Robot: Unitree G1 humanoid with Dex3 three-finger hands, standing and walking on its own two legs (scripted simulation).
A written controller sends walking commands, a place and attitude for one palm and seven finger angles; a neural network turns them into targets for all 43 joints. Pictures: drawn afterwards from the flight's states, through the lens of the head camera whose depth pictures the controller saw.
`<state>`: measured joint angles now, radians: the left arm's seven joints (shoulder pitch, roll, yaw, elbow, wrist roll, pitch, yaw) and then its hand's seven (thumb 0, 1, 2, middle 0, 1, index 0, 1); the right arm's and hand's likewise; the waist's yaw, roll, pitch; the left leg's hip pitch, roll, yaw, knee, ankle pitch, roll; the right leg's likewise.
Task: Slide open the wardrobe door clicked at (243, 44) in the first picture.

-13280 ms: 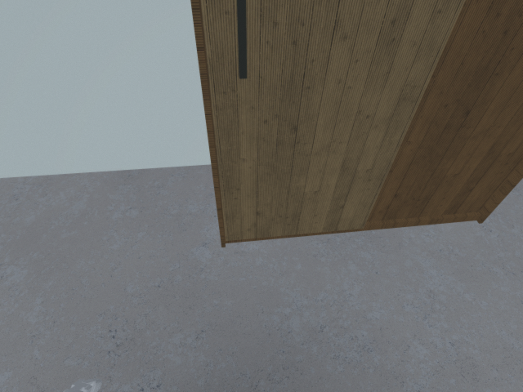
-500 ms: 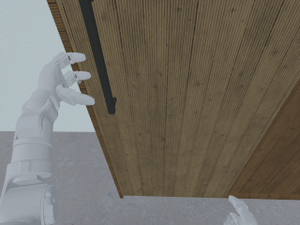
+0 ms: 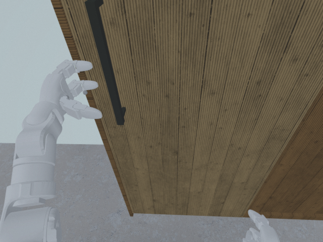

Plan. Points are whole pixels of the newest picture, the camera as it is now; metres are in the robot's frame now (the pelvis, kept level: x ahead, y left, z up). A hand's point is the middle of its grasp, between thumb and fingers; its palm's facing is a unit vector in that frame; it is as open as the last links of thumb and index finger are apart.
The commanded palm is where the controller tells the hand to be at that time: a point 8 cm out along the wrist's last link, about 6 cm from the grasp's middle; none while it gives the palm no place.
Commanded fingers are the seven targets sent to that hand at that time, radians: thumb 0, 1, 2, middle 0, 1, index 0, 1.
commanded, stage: move the hooked fingers beside the handle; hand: left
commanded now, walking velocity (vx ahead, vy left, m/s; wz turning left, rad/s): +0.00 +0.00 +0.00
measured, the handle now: (111, 71) +0.45 +0.16 +0.24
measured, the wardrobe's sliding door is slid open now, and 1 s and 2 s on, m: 0.00 0.00 0.00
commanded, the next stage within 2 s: feel for the door with the fingertips in 0.28 s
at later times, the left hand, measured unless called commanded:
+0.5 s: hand (91, 91) +0.37 +0.19 +0.23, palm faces +0.06 -1.00 -0.04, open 14.0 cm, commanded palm +0.35 +0.23 +0.23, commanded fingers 0.00 -0.50 0.30 -0.30 -1.20 -0.30 -1.20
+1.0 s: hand (100, 87) +0.39 +0.17 +0.24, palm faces +0.06 -1.00 -0.02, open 14.0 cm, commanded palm +0.37 +0.22 +0.23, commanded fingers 0.00 -0.50 0.30 -0.30 -1.20 -0.30 -1.20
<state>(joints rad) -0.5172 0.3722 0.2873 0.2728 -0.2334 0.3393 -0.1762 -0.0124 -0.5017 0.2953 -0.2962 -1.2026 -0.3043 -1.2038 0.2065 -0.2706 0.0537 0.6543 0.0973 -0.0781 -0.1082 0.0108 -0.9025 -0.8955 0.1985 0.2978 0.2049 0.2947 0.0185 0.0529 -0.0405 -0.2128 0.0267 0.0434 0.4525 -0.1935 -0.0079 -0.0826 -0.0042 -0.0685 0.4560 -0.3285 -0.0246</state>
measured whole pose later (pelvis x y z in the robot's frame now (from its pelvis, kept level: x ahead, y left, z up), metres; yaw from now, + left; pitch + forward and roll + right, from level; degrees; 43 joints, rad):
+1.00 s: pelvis +0.00 +0.00 +0.00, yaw +0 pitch -3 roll +0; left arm -0.62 0.32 0.23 0.33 -0.21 0.38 -0.09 -0.01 -0.50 0.30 -0.30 -1.20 -0.29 -1.20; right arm 0.19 -0.25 0.06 0.66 0.08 -0.02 -0.10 0.01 -0.90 -0.90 0.20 0.30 0.21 0.29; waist 0.01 0.04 -0.04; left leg -0.21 0.03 0.04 0.44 -0.18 -0.01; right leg -0.08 0.00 -0.07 0.44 -0.31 -0.03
